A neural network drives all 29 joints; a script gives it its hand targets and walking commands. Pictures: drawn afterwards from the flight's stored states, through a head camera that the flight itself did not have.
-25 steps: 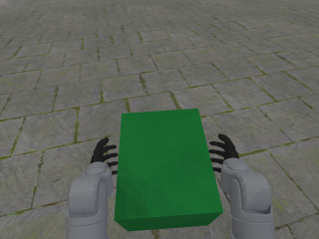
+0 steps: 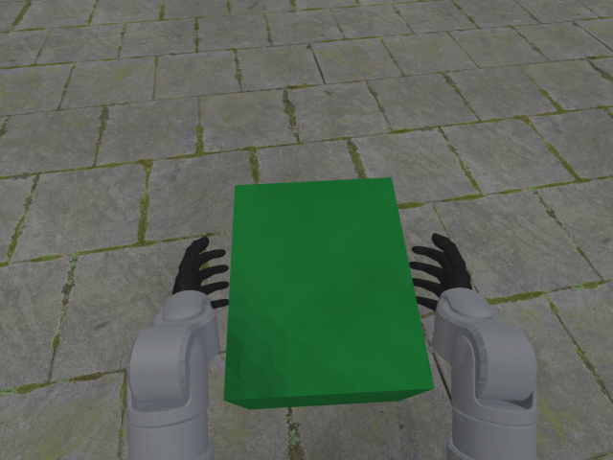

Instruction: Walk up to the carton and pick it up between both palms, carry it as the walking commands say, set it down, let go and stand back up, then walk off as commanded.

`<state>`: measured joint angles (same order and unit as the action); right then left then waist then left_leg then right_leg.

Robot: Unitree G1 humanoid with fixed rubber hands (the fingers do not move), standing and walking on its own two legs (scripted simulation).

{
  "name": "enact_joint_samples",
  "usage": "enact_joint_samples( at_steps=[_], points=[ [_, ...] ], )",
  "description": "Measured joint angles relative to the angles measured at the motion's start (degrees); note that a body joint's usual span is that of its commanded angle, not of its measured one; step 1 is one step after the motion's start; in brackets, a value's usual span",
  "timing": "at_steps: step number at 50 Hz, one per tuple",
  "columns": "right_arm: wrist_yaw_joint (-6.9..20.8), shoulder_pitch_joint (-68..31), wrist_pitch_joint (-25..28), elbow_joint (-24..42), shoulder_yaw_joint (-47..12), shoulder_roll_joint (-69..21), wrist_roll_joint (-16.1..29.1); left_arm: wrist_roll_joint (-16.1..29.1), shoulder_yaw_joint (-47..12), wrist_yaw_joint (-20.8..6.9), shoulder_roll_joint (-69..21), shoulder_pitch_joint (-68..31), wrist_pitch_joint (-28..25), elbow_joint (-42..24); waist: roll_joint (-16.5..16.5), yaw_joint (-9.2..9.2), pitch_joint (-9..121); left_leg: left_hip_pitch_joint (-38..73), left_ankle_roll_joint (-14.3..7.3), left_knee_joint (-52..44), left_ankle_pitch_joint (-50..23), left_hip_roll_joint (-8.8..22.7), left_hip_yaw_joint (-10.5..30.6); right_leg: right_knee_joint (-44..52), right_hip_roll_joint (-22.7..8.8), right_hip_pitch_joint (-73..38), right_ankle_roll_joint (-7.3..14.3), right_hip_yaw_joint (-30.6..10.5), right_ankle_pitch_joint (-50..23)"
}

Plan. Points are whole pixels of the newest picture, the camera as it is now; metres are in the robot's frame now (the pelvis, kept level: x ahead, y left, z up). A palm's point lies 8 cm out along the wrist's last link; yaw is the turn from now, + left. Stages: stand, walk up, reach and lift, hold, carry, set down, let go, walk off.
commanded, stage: carry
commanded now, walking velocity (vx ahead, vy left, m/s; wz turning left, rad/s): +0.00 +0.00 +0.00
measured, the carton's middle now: (318, 295) +0.32 +0.00 -0.01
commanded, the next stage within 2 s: none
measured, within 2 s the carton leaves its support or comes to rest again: neither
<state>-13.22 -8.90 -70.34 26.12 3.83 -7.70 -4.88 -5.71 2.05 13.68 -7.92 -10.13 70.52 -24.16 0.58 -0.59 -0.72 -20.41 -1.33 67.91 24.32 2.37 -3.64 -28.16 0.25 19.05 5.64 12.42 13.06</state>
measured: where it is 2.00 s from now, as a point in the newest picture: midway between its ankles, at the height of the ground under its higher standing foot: (298, 454)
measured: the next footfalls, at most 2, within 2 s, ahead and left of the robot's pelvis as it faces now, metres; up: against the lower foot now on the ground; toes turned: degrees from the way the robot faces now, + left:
left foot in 0.26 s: +0.30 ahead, +0.15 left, +0.00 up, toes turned -20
right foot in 0.42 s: +0.18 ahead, -0.07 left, +0.00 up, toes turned -11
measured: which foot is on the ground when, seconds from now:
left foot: up 0.00-0.24, down 0.26-1.00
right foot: down 0.00-0.26, up 0.28-0.40, down 0.42-1.00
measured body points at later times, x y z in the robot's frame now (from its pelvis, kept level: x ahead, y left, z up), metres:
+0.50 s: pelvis +0.18 +0.06 +0.00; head +0.20 +0.07 +0.45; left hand +0.47 +0.19 +0.08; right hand +0.45 -0.11 +0.09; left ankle +0.26 +0.12 -0.73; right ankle +0.14 -0.07 -0.73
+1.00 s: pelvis +0.20 +0.03 +0.00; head +0.20 +0.03 +0.45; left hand +0.51 +0.17 +0.04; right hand +0.49 -0.14 +0.04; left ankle +0.26 +0.12 -0.73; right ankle +0.14 -0.07 -0.73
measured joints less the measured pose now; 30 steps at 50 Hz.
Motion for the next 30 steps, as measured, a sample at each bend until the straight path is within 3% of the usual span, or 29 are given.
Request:
enact_joint_samples(
  at_steps=[2, 6, 10, 13, 16, 18, 20, 24, 30],
  points=[
    [0.2, 0.0, 0.0, -1.0, -0.5, 0.0, -0.2, 0.2, 0.6, -0.4, 0.1, 0.7, 0.1, 0.1, 0.3, -0.51, 0.2, -4.4, 0.5, -3.4, -1.3, 0.3, -0.3, 3.1, -0.4, -3.1, -1.0, -0.7, -0.3],
    [0.4, -0.2, 0.5, -1.2, -1.1, 0.0, -0.5, 0.6, 1.2, -0.9, 0.2, 1.7, -0.4, -0.9, 0.5, -0.88, 0.3, -8.8, 1.6, -20.6, -4.9, 1.0, -1.3, 7.7, -1.4, -8.8, -2.0, -1.8, 0.3],
    [0.3, -0.8, 0.4, 0.4, -1.3, -0.1, -0.4, 0.5, 1.2, -1.0, 0.2, 1.6, -0.5, -2.8, -0.1, -0.46, 0.2, -8.2, 1.7, -35.7, -15.1, 0.0, -3.6, 7.7, -2.4, -13.1, -4.2, -2.4, 3.4],
    [0.2, -1.7, -0.5, 0.7, -1.4, -0.3, -0.6, 0.1, 1.3, -0.8, 0.2, 1.1, 0.2, -3.3, -1.4, -0.26, 1.3, -3.3, -0.1, -44.6, -27.3, 0.3, -6.3, 0.7, -2.2, -14.1, -5.9, -2.9, 9.5],
    [0.0, -3.1, 0.2, -2.3, -1.3, -0.5, -1.0, -0.5, 2.6, -0.5, -0.1, -1.1, 0.5, -0.9, 0.8, 0.2, 2.2, -3.8, -2.6, -40.5, -18.8, -1.0, -7.1, -10.8, -3.6, -8.8, -6.3, -5.7, 14.9],
    [0.2, -3.7, -0.3, -3.9, -0.6, -0.6, -1.0, -0.8, 2.8, -0.1, -0.2, -1.7, 1.3, 0.4, 1.0, 0.05, 1.8, -3.2, -3.8, -40.9, -18.6, -1.0, -7.7, -11.4, -3.1, -5.9, -6.2, -7.2, 16.5],
    [0.4, -3.7, -0.9, -4.3, 0.0, -0.6, -0.9, -0.7, 2.7, 0.0, -0.2, -1.9, 1.9, 0.9, 0.6, 0.02, 1.3, -2.3, -4.0, -42.2, -19.0, -0.8, -8.0, -7.6, -2.9, -4.2, -6.1, -7.0, 14.5],
    [0.6, -2.9, -1.1, -3.7, 0.5, -0.4, -0.8, -0.5, 2.0, 0.0, -0.2, -1.8, 1.9, 1.5, 0.8, 0.35, 1.2, -0.9, -3.6, -43.2, -18.2, -1.4, -8.0, -0.6, -3.4, -5.3, -6.0, -6.2, 3.3],
    [1.7, -4.1, 0.7, -8.1, 1.5, -0.6, -2.3, -1.6, 2.8, -1.2, -0.4, -2.8, -0.4, 6.2, 0.2, 0.34, 3.7, -0.1, -3.0, -42.4, -16.1, -1.1, -7.8, 1.1, -3.2, -7.4, -6.6, -5.9, 4.9]
  ],
)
